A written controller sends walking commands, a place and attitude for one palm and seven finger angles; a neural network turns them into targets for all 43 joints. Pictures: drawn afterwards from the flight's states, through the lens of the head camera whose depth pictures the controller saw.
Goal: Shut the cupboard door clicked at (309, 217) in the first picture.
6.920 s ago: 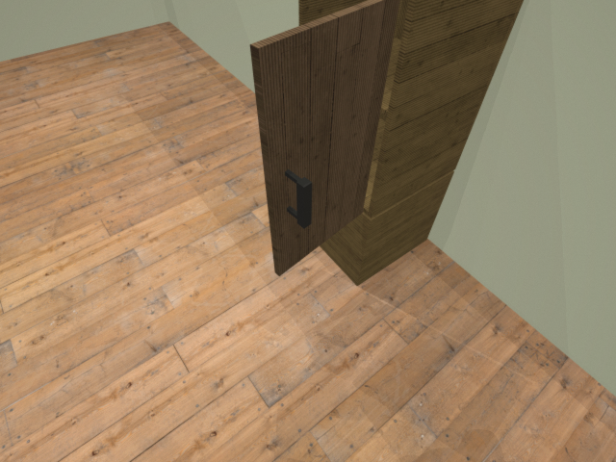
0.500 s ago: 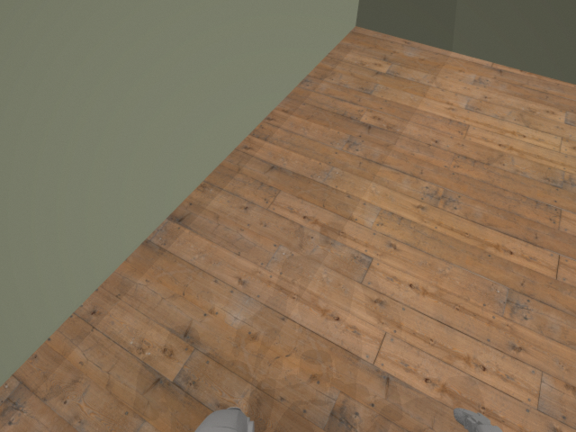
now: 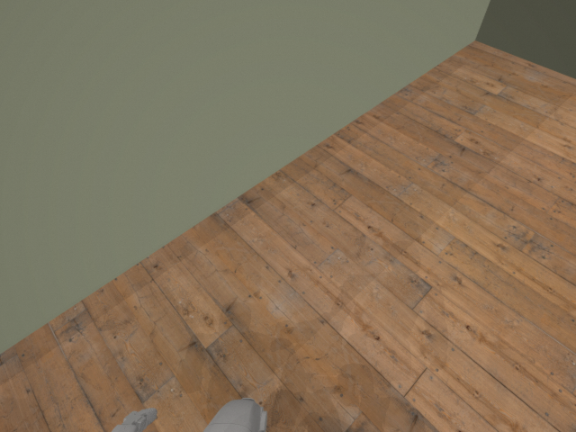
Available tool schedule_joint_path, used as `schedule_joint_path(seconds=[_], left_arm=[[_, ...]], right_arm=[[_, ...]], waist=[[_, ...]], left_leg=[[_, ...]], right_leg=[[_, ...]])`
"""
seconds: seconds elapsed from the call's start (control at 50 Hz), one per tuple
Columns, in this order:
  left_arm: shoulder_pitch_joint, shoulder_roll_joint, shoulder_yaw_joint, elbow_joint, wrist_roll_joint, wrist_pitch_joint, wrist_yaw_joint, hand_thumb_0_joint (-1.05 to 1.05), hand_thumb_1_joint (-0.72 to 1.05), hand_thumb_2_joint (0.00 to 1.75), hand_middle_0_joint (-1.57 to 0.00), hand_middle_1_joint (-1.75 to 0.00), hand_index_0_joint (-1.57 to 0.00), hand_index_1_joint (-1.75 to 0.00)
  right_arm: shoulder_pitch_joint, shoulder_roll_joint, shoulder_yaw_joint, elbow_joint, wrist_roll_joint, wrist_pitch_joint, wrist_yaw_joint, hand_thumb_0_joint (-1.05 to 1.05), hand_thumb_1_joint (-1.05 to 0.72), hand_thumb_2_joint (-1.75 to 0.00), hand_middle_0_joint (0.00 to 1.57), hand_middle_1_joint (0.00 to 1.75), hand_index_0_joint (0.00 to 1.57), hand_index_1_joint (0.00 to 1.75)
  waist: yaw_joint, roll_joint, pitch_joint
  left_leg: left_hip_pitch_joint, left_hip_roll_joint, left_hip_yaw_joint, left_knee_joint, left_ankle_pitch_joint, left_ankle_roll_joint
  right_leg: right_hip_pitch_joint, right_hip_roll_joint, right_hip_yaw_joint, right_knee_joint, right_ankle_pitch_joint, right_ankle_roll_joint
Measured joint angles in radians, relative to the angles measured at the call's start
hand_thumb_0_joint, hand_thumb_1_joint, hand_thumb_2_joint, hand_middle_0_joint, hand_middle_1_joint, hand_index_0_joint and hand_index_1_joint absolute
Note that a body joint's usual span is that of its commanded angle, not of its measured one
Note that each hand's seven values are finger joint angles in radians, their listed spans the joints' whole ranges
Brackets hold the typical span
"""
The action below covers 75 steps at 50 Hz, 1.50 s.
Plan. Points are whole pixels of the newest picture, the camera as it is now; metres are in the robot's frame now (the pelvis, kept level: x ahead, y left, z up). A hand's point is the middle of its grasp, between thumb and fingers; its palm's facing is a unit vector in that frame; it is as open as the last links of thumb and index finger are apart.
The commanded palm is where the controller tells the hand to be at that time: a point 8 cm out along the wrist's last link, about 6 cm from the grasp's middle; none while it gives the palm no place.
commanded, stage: walk to a spot facing it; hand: left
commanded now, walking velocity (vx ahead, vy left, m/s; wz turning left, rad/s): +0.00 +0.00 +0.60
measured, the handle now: out of the picture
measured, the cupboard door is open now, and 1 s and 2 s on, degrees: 98 98 98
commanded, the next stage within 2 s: none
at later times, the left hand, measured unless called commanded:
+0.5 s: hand out of the picture +0.04 +0.22 -0.15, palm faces +0.31 -0.91 -0.28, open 7.4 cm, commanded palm none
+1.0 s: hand out of the picture -0.07 +0.16 -0.18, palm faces +0.61 -0.76 -0.23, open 7.4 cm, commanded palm none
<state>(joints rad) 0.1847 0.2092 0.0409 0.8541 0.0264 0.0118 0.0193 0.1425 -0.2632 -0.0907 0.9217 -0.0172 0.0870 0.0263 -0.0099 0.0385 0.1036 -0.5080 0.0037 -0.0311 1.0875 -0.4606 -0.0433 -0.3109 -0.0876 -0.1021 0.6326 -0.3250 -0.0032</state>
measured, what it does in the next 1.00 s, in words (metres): steps on the spot, turning left: left foot, then right foot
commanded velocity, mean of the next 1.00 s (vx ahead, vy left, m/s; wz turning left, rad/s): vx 0.00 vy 0.00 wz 0.60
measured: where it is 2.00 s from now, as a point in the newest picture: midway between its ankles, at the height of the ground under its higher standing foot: outside the picture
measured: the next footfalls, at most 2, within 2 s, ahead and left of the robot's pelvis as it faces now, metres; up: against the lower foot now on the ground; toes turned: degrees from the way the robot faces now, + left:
left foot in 0.24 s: +0.02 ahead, +0.13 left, +0.00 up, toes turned +14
right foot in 0.56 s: +0.09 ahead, -0.14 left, +0.00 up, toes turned +19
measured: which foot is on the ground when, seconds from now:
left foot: up 0.00-0.22, down 0.24-0.56, up 0.58-0.92, down 0.94-1.00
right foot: down 0.00-0.22, up 0.24-0.54, down 0.56-0.94, up 0.96-1.00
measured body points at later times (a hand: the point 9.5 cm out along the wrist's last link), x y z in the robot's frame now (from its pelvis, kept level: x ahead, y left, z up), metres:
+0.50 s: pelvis +0.01 -0.02 +0.01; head +0.06 +0.00 +0.45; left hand +0.03 +0.27 -0.13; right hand +0.16 -0.24 -0.14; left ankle -0.01 +0.12 -0.73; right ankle +0.04 -0.16 -0.69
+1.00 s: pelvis +0.02 -0.03 -0.01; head +0.05 +0.03 +0.44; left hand -0.11 +0.20 -0.16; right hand +0.28 -0.16 -0.12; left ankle -0.04 +0.06 -0.73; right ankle +0.05 -0.16 -0.69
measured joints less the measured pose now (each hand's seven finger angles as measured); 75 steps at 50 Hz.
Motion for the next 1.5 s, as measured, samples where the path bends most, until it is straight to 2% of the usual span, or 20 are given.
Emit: schedule_joint_path(seconds=[0.04, 0.16, 0.22, 0.24, 0.28, 0.36, 0.46, 0.56, 0.62, 0.68, 0.72, 0.86, 0.94, 1.0, 1.06, 1.22, 1.32, 1.36, 1.44, 1.5], left_arm=[[0.010, -0.011, -0.005, 0.008, 0.002, 0.003, 0.003, 0.01, 0.91, 0.90, -0.20, -0.30, -0.20, -0.30], [0.022, -0.016, -0.012, 0.024, 0.004, -0.007, -0.005, 0.01, 0.90, 0.89, -0.20, -0.30, -0.20, -0.30], [0.035, -0.006, -0.003, 0.031, -0.003, -0.001, -0.009, 0.01, 0.90, 0.89, -0.20, -0.30, -0.21, -0.30], [0.038, -0.001, 0.001, 0.033, -0.008, 0.007, -0.011, 0.01, 0.90, 0.89, -0.20, -0.30, -0.21, -0.30], [0.023, 0.023, 0.011, 0.046, -0.007, 0.034, -0.008, 0.01, 0.90, 0.89, -0.20, -0.30, -0.20, -0.30], [-0.014, 0.050, 0.026, 0.062, -0.007, 0.053, -0.007, 0.01, 0.91, 0.89, -0.20, -0.30, -0.20, -0.30], [-0.041, 0.058, 0.029, 0.037, -0.012, 0.044, -0.011, 0.01, 0.91, 0.90, -0.20, -0.30, -0.20, -0.30], [-0.049, 0.054, 0.020, 0.003, -0.016, 0.018, -0.011, 0.01, 0.91, 0.90, -0.20, -0.30, -0.20, -0.30], [-0.046, 0.027, 0.008, -0.003, -0.006, -0.001, -0.002, 0.01, 0.91, 0.90, -0.20, -0.30, -0.20, -0.30], [-0.022, 0.002, -0.005, 0.000, -0.006, -0.003, 0.003, 0.01, 0.91, 0.90, -0.20, -0.30, -0.20, -0.30], [-0.004, -0.008, -0.010, 0.008, -0.005, -0.004, 0.004, 0.01, 0.91, 0.90, -0.20, -0.30, -0.20, -0.30], [0.041, -0.016, -0.013, 0.033, 0.001, -0.007, -0.002, 0.01, 0.90, 0.89, -0.20, -0.30, -0.20, -0.30], [0.071, 0.005, 0.003, 0.047, -0.006, 0.002, -0.009, 0.01, 0.90, 0.89, -0.20, -0.30, -0.20, -0.30], [0.046, 0.041, 0.016, 0.067, -0.009, 0.041, -0.005, 0.01, 0.91, 0.89, -0.20, -0.30, -0.20, -0.30], [0.012, 0.062, 0.027, 0.074, -0.008, 0.053, -0.004, 0.01, 0.91, 0.89, -0.20, -0.30, -0.20, -0.30], [-0.054, 0.068, 0.027, 0.024, -0.011, 0.042, -0.011, 0.01, 0.91, 0.90, -0.20, -0.30, -0.20, -0.30], [-0.082, 0.052, 0.015, -0.009, -0.018, 0.020, -0.010, 0.01, 0.91, 0.90, -0.20, -0.30, -0.20, -0.30], [-0.076, 0.042, 0.011, -0.022, -0.010, -0.001, -0.005, 0.01, 0.91, 0.90, -0.20, -0.30, -0.20, -0.30], [-0.053, -0.004, -0.009, -0.016, -0.007, -0.004, 0.004, 0.01, 0.91, 0.90, -0.20, -0.30, -0.20, -0.30], [-0.025, -0.017, -0.015, -0.004, -0.005, -0.003, 0.005, 0.01, 0.91, 0.90, -0.20, -0.30, -0.20, -0.30]], right_arm=[[0.002, 0.001, -0.001, 0.003, 0.002, 0.000, 0.003, 0.01, -0.91, -0.89, 0.21, 0.30, 0.20, 0.30], [0.002, 0.019, 0.014, 0.001, 0.010, -0.014, 0.008, 0.01, -0.91, -0.90, 0.20, 0.30, 0.20, 0.30], [0.002, 0.022, 0.023, -0.013, 0.010, -0.027, 0.010, 0.01, -0.91, -0.90, 0.20, 0.30, 0.20, 0.30], [0.004, 0.021, 0.022, -0.020, 0.007, -0.037, 0.009, 0.01, -0.91, -0.90, 0.20, 0.30, 0.20, 0.30], [0.000, 0.036, 0.026, -0.023, 0.001, -0.049, 0.003, 0.01, -0.91, -0.90, 0.20, 0.30, 0.20, 0.30], [0.016, 0.055, 0.037, -0.021, -0.004, -0.057, -0.018, 0.01, -0.91, -0.89, 0.20, 0.30, 0.20, 0.30], [0.027, 0.056, 0.038, -0.011, -0.006, -0.052, -0.020, 0.01, -0.91, -0.89, 0.21, 0.30, 0.21, 0.30], [0.043, 0.042, 0.023, -0.012, -0.002, -0.033, -0.016, 0.01, -0.90, -0.89, 0.21, 0.30, 0.21, 0.30], [0.026, 0.015, 0.004, -0.005, 0.002, -0.015, -0.012, 0.01, -0.91, -0.89, 0.21, 0.30, 0.21, 0.30], [0.006, -0.002, -0.005, 0.004, 0.000, -0.004, -0.004, 0.01, -0.91, -0.89, 0.21, 0.30, 0.21, 0.30], [-0.003, -0.003, -0.005, 0.005, 0.003, -0.001, 0.001, 0.01, -0.91, -0.89, 0.20, 0.30, 0.20, 0.30], [-0.040, 0.011, 0.011, -0.001, 0.009, -0.006, 0.009, 0.01, -0.91, -0.90, 0.20, 0.30, 0.20, 0.30], [-0.052, 0.013, 0.024, -0.027, 0.007, -0.031, 0.011, 0.01, -0.91, -0.90, 0.20, 0.30, 0.20, 0.30], [-0.057, 0.031, 0.030, -0.040, 0.002, -0.054, 0.000, 0.01, -0.91, -0.90, 0.20, 0.30, 0.20, 0.30], [-0.039, 0.045, 0.038, -0.041, -0.001, -0.060, -0.017, 0.00, -0.91, -0.89, 0.20, 0.30, 0.20, 0.30], [0.016, 0.056, 0.041, -0.015, -0.004, -0.052, -0.020, 0.00, -0.90, -0.89, 0.21, 0.30, 0.21, 0.30], [0.048, 0.047, 0.025, -0.006, -0.002, -0.034, -0.017, 0.01, -0.90, -0.89, 0.21, 0.30, 0.21, 0.30], [0.055, 0.036, 0.014, -0.003, 0.005, -0.026, -0.015, 0.01, -0.90, -0.89, 0.21, 0.30, 0.21, 0.30], [0.038, 0.002, -0.004, 0.013, 0.002, -0.008, -0.009, 0.01, -0.91, -0.89, 0.21, 0.30, 0.21, 0.30], [0.028, 0.002, -0.002, 0.015, 0.005, -0.004, -0.001, 0.01, -0.91, -0.89, 0.20, 0.30, 0.20, 0.30]], waist=[[-0.008, -0.019, -0.001], [0.002, -0.079, 0.004], [0.006, -0.088, -0.005], [0.001, -0.085, -0.013], [0.003, -0.105, -0.010], [0.006, -0.099, -0.014], [0.005, -0.063, -0.011], [-0.008, -0.030, -0.022], [-0.009, -0.005, -0.003], [-0.013, -0.005, 0.008], [-0.016, -0.018, 0.009], [0.010, -0.070, 0.014], [0.021, -0.084, 0.000], [0.023, -0.109, 0.007], [0.024, -0.104, 0.005], [0.009, -0.059, -0.005], [-0.015, -0.027, -0.014], [-0.011, -0.022, -0.022], [-0.027, 0.003, 0.001], [-0.031, -0.026, 0.005]], left_leg=[[0.007, 0.010, 0.043, 0.005, 0.006, -0.011], [0.131, 0.012, 0.122, -0.298, 0.011, -0.018], [0.215, 0.012, 0.134, -0.495, 0.141, 0.002], [0.212, 0.014, 0.116, -0.516, 0.207, 0.032], [0.183, 0.000, 0.098, -0.465, 0.173, 0.063], [0.187, -0.004, 0.048, -0.511, 0.173, 0.054], [0.199, -0.002, -0.011, -0.571, 0.219, 0.038], [0.155, -0.017, -0.080, -0.516, 0.203, 0.003], [0.064, -0.031, -0.062, -0.251, 0.003, 0.005], [-0.005, -0.022, -0.003, -0.002, 0.008, -0.008], [-0.008, -0.008, 0.028, 0.024, 0.029, -0.019], [0.106, 0.015, 0.099, -0.262, 0.023, -0.022], [0.211, 0.010, 0.114, -0.510, 0.171, 0.022], [0.174, -0.012, 0.086, -0.458, 0.144, 0.076], [0.185, -0.017, 0.047, -0.499, 0.162, 0.073], [0.217, -0.021, -0.051, -0.588, 0.220, 0.053], [0.180, -0.034, -0.123, -0.536, 0.201, 0.019], [0.127, -0.049, -0.121, -0.422, 0.100, 0.013], [0.011, -0.036, -0.028, -0.037, -0.013, -0.003], [0.008, -0.008, 0.040, -0.014, 0.006, -0.022]], right_leg=[[0.027, -0.016, -0.019, -0.045, 0.017, 0.002], [0.060, -0.058, -0.091, -0.082, 0.025, 0.008], [0.039, -0.073, -0.132, -0.012, -0.017, 0.023], [0.010, -0.074, -0.131, 0.054, -0.059, 0.041], [-0.065, -0.057, -0.049, 0.235, -0.180, 0.061], [-0.167, -0.010, 0.049, 0.437, -0.146, 0.080], [-0.148, 0.018, 0.086, 0.312, -0.119, 0.083], [-0.004, 0.048, 0.081, -0.026, -0.024, 0.067], [0.010, 0.038, 0.047, -0.023, -0.008, 0.011], [0.051, 0.016, 0.012, -0.065, 0.005, -0.002], [0.077, 0.003, -0.011, -0.103, 0.019, -0.003], [0.108, -0.040, -0.095, -0.118, 0.008, 0.011], [0.065, -0.069, -0.142, 0.008, -0.060, 0.038], [-0.060, -0.050, -0.034, 0.296, -0.223, 0.071], [-0.152, -0.014, 0.040, 0.457, -0.173, 0.084], [-0.152, 0.020, 0.104, 0.301, -0.106, 0.090], [-0.020, 0.062, 0.093, 0.010, -0.023, 0.075], [0.015, 0.055, 0.088, -0.070, 0.013, 0.038], [0.057, 0.032, 0.030, -0.065, -0.005, 0.007], [0.100, 0.002, -0.004, -0.109, 0.006, 0.007]])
